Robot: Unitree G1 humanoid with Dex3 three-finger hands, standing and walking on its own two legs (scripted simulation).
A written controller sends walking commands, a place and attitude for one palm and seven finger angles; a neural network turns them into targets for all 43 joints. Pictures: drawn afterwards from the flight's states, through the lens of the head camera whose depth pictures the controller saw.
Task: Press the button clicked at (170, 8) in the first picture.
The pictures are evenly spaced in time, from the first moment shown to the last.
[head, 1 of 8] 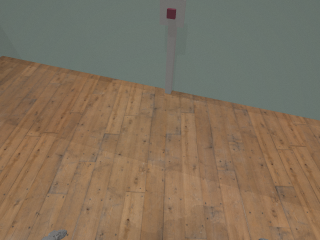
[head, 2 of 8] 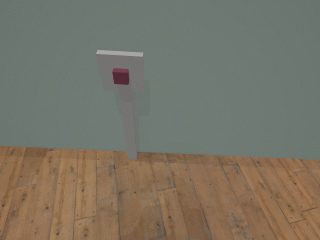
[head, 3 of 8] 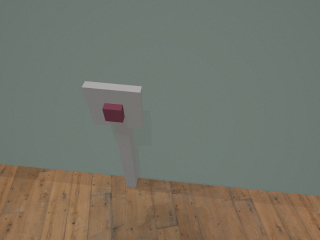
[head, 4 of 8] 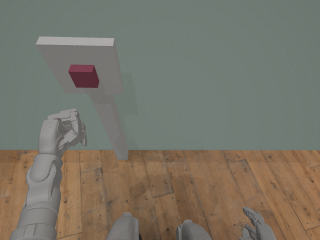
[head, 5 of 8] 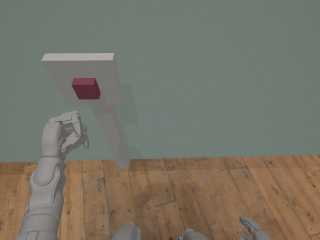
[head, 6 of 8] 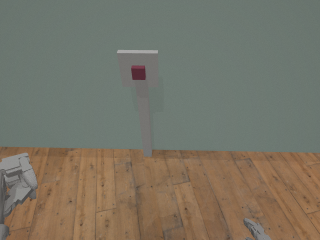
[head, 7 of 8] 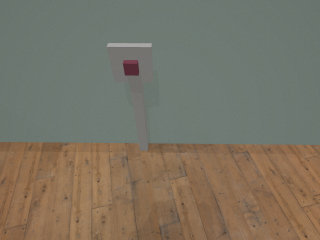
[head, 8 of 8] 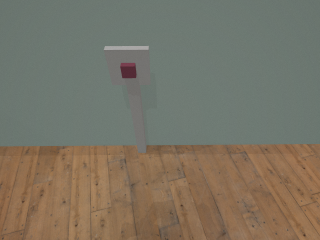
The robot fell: no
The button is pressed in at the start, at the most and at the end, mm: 0 10 0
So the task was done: yes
